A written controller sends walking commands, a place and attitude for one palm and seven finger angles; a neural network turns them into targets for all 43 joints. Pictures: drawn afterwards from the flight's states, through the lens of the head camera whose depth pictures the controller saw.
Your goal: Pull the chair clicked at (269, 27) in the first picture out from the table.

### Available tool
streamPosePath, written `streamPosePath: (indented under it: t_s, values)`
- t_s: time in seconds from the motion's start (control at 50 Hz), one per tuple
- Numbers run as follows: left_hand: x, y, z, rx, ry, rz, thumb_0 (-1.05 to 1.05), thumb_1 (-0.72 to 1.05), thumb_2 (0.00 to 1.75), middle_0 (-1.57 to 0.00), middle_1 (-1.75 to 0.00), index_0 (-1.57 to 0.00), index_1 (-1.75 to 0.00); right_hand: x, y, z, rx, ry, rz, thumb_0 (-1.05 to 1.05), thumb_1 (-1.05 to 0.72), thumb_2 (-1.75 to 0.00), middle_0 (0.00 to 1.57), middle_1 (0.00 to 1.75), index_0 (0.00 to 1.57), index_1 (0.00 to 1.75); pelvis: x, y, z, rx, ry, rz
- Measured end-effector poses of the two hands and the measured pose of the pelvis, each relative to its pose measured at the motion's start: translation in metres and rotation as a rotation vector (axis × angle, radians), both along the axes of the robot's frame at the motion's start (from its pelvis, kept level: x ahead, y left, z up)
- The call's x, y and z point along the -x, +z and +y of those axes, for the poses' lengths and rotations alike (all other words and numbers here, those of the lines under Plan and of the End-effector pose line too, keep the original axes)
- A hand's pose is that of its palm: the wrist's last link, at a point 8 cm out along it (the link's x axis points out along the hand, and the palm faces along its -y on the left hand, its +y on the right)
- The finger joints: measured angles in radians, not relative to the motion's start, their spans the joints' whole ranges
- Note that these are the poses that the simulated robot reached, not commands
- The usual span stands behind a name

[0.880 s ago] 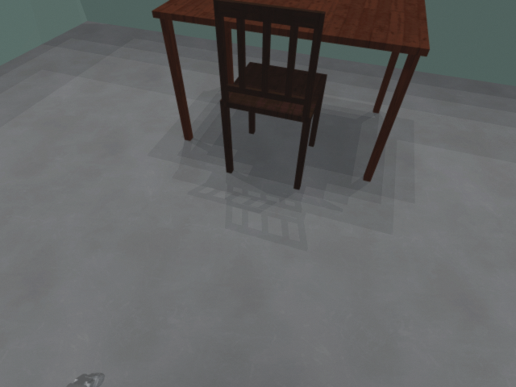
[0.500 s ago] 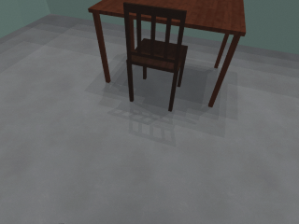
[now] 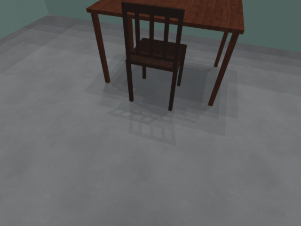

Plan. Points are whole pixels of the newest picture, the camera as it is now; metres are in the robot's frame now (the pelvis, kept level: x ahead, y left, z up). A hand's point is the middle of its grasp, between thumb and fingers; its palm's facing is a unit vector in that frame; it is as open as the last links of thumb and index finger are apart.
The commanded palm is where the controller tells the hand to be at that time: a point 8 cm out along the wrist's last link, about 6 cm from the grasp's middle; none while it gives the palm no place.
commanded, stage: look at it before walking up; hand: left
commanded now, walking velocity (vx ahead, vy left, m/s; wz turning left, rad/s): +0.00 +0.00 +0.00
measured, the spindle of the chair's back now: (151, 36) +1.30 +0.07 -0.09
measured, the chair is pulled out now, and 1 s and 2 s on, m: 0.00 0.00 0.00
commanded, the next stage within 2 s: walk to a spot facing it in 0.56 s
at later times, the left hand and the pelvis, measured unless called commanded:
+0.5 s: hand out of the picture +0.07 +0.24 -0.16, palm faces -0.03 -0.94 -0.33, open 7.4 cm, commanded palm none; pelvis +0.00 +0.00 +0.00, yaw +0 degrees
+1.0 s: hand out of the picture +0.02 +0.23 -0.20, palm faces +0.13 -0.97 -0.18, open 7.4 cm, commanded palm none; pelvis +0.06 +0.04 -0.02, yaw +7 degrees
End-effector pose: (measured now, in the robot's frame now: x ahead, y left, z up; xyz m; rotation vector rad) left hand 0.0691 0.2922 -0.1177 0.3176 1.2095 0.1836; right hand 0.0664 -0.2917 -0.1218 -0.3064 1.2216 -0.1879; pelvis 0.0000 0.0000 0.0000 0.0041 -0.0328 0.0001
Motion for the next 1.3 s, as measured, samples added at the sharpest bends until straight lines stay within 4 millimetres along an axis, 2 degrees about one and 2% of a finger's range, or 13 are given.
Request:
streamPosePath:
  t_s: [0.72, 0.84, 0.9, 0.98, 1.02, 1.08, 1.14, 1.22, 1.3]
  values:
    - [0.0, -0.002, -0.005, 0.004, 0.007, 0.019, 0.0, 0.9, 0.9, -0.21, -0.3, -0.21, -0.3, -0.011, 0.002, -0.002, 0.002, 0.006, -0.001, 0.0, -0.9, -0.9, 0.2, 0.3, 0.2, 0.3, -0.006, 0.001, -0.003, 0.002, 0.001, 0.009]
    - [0.013, -0.017, -0.017, 0.061, 0.066, 0.029, 0.0, 0.9, 0.9, -0.2, -0.3, -0.2, -0.3, -0.005, -0.011, 0.019, -0.03, 0.025, 0.067, 0.0, -0.9, -0.9, 0.2, 0.3, 0.2, 0.3, -0.021, -0.005, 0.002, 0.019, 0.045, 0.025]
    - [0.029, -0.027, -0.02, 0.106, 0.122, 0.048, 0.0, 0.9, 0.9, -0.2, -0.3, -0.2, -0.3, -0.005, -0.013, 0.039, -0.048, 0.04, 0.114, 0.0, -0.9, -0.9, 0.2, 0.3, 0.2, 0.3, -0.033, -0.007, 0.012, 0.027, 0.086, 0.027]
    - [0.051, -0.048, -0.015, 0.159, 0.196, 0.129, 0.0, 0.9, 0.9, -0.21, -0.3, -0.21, -0.3, -0.016, -0.019, 0.069, -0.063, 0.059, 0.126, 0.0, -0.9, -0.9, 0.2, 0.3, 0.2, 0.3, -0.052, -0.017, 0.032, 0.026, 0.128, 0.024]
    - [0.056, -0.052, -0.013, 0.173, 0.21, 0.188, 0.0, 0.9, 0.9, -0.2, -0.3, -0.2, -0.3, -0.018, -0.022, 0.083, -0.07, 0.042, 0.122, 0.0, -0.9, -0.9, 0.2, 0.3, 0.2, 0.3, -0.062, -0.019, 0.041, 0.019, 0.121, 0.026]
    - [0.043, -0.046, -0.009, 0.187, 0.215, 0.218, 0.01, 0.91, 0.9, -0.2, -0.3, -0.2, -0.3, -0.015, -0.017, 0.103, -0.088, 0.012, 0.156, 0.0, -0.9, -0.9, 0.2, 0.3, 0.2, 0.3, -0.08, -0.012, 0.049, 0.017, 0.132, 0.033]
    - [0.012, -0.039, -0.006, 0.198, 0.226, 0.178, 0.01, 0.91, 0.9, -0.2, -0.3, -0.2, -0.3, -0.011, -0.012, 0.121, -0.111, 0.001, 0.222, 0.0, -0.9, -0.9, 0.2, 0.3, 0.2, 0.3, -0.1, -0.004, 0.055, 0.019, 0.156, 0.038]
    - [-0.041, -0.033, -0.003, 0.203, 0.238, 0.102, 0.01, 0.91, 0.9, -0.2, -0.3, -0.2, -0.3, -0.015, -0.01, 0.138, -0.138, -0.012, 0.304, 0.0, -0.9, -0.9, 0.2, 0.3, 0.2, 0.3, -0.13, 0.0, 0.06, 0.018, 0.18, 0.045]
    - [-0.105, -0.032, -0.003, 0.205, 0.227, 0.038, 0.01, 0.91, 0.9, -0.2, -0.3, -0.2, -0.3, -0.033, -0.012, 0.145, -0.153, -0.031, 0.352, 0.0, -0.9, -0.9, 0.2, 0.3, 0.21, 0.3, -0.166, -0.003, 0.061, 0.012, 0.194, 0.045]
